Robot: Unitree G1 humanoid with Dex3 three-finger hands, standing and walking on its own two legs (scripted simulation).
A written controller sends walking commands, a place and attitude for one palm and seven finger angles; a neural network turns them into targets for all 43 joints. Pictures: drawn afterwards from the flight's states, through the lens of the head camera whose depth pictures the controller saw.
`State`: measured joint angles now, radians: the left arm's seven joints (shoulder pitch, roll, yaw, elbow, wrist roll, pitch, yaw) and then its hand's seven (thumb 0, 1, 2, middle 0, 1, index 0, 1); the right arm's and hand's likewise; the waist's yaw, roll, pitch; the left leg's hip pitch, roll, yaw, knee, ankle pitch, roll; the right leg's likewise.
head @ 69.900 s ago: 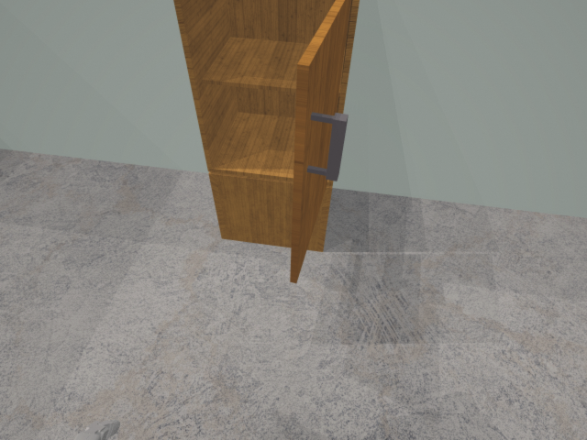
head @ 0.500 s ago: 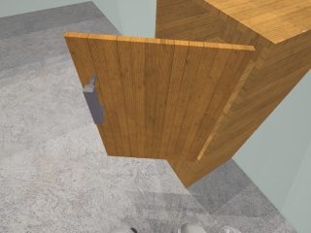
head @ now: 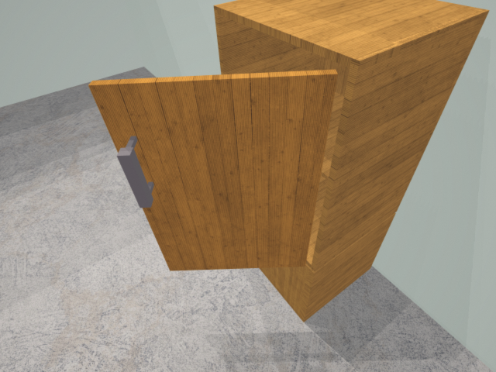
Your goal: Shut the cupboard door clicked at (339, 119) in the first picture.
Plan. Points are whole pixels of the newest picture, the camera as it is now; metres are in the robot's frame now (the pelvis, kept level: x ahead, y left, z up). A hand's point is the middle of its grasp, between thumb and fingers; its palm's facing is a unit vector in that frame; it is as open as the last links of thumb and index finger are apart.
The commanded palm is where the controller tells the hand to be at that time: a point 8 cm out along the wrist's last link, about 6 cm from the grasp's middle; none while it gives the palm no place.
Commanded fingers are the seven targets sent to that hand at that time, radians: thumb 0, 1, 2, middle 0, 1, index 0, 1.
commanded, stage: come to a stop and stand still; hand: left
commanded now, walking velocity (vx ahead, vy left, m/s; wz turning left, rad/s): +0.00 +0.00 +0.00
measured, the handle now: (139, 172) +0.46 +0.23 +0.10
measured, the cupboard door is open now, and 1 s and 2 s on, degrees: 56 56 56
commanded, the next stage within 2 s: look again from close up in 0.24 s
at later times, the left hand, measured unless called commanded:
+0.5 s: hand out of the picture -0.02 +0.17 -0.15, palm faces +0.06 -0.98 -0.17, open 7.4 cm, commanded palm none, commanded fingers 0.00 0.90 0.90 -0.20 -0.30 -0.20 -0.30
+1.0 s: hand out of the picture +0.03 +0.22 -0.13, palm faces +0.13 -0.97 -0.22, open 7.3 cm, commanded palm +0.09 +0.25 -0.04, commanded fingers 0.00 0.90 0.90 -0.25 -0.36 -0.25 -0.36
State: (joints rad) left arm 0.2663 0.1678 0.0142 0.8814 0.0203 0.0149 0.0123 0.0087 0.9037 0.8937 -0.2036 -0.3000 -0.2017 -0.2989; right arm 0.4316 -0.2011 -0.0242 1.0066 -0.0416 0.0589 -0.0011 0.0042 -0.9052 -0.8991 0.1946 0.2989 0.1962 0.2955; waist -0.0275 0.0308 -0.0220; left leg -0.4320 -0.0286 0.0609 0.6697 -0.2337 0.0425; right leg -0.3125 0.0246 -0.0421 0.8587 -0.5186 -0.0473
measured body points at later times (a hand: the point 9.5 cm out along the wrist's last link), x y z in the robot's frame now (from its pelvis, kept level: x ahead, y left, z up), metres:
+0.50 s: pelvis +0.00 +0.02 +0.03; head +0.00 +0.01 +0.48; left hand -0.02 +0.23 -0.13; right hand +0.05 -0.21 -0.13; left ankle -0.02 +0.13 -0.71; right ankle -0.02 -0.07 -0.71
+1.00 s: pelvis +0.00 +0.04 +0.03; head +0.01 +0.03 +0.48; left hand +0.02 +0.27 -0.11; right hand -0.01 -0.17 -0.13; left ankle -0.02 +0.13 -0.71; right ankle -0.02 -0.07 -0.71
